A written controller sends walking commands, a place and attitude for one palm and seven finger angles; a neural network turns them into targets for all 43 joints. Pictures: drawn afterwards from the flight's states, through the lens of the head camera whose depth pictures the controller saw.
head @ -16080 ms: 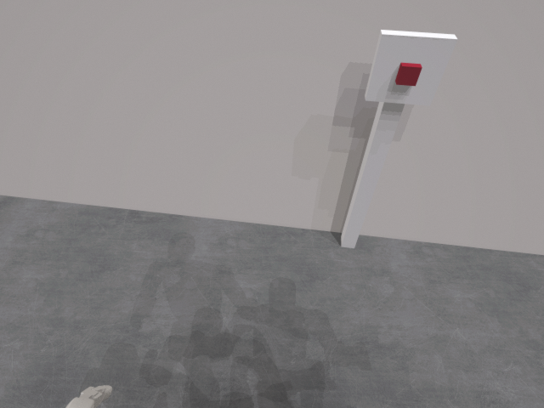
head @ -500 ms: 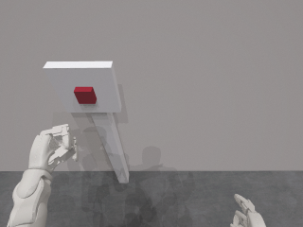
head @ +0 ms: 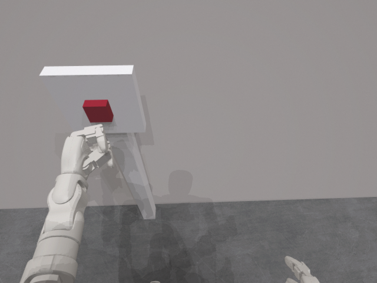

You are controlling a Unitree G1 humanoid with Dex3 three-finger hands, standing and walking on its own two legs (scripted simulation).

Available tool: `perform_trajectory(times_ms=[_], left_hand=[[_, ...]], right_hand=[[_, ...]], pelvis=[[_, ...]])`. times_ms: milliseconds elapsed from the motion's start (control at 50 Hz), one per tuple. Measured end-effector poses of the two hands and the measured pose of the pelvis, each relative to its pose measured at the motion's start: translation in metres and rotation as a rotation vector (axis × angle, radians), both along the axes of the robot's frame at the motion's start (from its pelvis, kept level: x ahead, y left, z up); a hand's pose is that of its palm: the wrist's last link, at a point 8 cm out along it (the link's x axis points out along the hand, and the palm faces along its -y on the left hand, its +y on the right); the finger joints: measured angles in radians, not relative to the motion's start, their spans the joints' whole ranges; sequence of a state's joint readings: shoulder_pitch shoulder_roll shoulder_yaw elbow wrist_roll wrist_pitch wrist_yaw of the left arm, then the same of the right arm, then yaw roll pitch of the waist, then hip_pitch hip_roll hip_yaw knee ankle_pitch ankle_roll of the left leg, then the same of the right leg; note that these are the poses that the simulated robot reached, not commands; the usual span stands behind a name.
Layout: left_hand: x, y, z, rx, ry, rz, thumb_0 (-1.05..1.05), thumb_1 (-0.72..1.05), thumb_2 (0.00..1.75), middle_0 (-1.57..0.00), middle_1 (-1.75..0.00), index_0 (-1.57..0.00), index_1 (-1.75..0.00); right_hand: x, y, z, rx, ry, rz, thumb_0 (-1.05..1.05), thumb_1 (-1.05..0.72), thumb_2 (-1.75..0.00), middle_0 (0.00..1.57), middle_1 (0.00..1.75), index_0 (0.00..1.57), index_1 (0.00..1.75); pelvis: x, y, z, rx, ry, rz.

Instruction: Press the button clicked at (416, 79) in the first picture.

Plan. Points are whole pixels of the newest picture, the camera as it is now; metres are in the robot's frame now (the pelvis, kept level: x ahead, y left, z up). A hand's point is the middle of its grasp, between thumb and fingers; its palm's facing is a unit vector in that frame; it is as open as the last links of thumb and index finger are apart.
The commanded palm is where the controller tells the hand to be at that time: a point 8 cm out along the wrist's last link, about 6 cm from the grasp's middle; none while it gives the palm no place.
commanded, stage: aim a knuckle at the button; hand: left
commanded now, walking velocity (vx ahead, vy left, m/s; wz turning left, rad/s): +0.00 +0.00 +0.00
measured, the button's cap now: (99, 110) +0.46 +0.21 +0.10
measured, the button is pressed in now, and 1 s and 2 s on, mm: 0 0 10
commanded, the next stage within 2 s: press the button with the knuckle in 0.98 s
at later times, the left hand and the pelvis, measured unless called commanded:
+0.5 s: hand (112, 153) +0.37 +0.17 +0.07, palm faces +0.06 -1.00 -0.02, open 3.1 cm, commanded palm +0.34 +0.23 +0.08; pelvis +0.00 +0.00 +0.00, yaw +0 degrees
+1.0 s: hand (109, 147) +0.38 +0.18 +0.07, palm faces +0.08 -1.00 -0.03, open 3.1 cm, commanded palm +0.35 +0.22 +0.08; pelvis +0.00 -0.01 +0.00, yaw +0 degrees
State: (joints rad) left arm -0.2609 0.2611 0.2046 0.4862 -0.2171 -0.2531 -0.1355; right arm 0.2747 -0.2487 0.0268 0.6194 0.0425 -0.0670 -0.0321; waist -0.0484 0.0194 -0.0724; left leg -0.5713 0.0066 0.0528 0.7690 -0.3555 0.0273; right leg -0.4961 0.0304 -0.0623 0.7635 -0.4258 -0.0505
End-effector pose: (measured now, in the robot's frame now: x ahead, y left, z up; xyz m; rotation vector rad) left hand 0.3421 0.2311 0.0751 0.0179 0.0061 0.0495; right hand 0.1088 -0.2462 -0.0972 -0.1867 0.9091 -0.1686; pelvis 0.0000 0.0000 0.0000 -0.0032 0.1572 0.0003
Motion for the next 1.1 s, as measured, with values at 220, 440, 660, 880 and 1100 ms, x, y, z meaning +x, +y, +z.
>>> perform_trajectory(times_ms=[220,440,660,880,1100], left_hand=[[0.017,-0.003,-0.006,0.001,0.007,0.003,0.01,0.9,0.9,-1.3,-1.49,-1.3,-1.5],[0.004,-0.008,-0.001,0.009,-0.017,0.005,0.01,0.9,0.9,-1.3,-1.49,-1.3,-1.5],[0.006,-0.012,0.004,0.016,-0.048,0.008,0.02,0.9,0.9,-1.3,-1.5,-1.3,-1.5],[0.014,-0.006,-0.007,0.002,0.029,0.028,0.01,0.89,0.9,-1.3,-1.49,-1.3,-1.5],[0.018,-0.007,-0.002,0.006,-0.01,-0.007,0.01,0.9,0.9,-1.3,-1.5,-1.3,-1.5]], right_hand=[[-0.025,-0.012,-0.007,-0.012,0.092,-0.044,0.01,-0.9,-0.9,0.2,0.3,0.2,0.3],[-0.018,-0.009,-0.007,0.012,0.066,-0.037,0.01,-0.91,-0.9,0.2,0.3,0.2,0.3],[-0.007,-0.008,-0.006,0.006,0.033,-0.005,0.01,-0.9,-0.9,0.2,0.3,0.2,0.3],[-0.019,-0.014,-0.005,0.004,0.061,-0.03,0.01,-0.9,-0.9,0.2,0.3,0.2,0.3],[-0.023,-0.016,-0.01,-0.003,0.107,-0.043,0.01,-0.91,-0.9,0.2,0.3,0.2,0.3]], pelvis=[[0.001,-0.001,-0.002,-0.001,0.018,-0.007],[-0.001,-0.002,-0.002,0.001,0.008,-0.006],[-0.009,-0.006,-0.004,-0.001,0.003,0.006],[-0.007,-0.009,-0.002,0.004,0.01,-0.003],[-0.001,-0.006,-0.003,-0.001,0.019,0.001]])
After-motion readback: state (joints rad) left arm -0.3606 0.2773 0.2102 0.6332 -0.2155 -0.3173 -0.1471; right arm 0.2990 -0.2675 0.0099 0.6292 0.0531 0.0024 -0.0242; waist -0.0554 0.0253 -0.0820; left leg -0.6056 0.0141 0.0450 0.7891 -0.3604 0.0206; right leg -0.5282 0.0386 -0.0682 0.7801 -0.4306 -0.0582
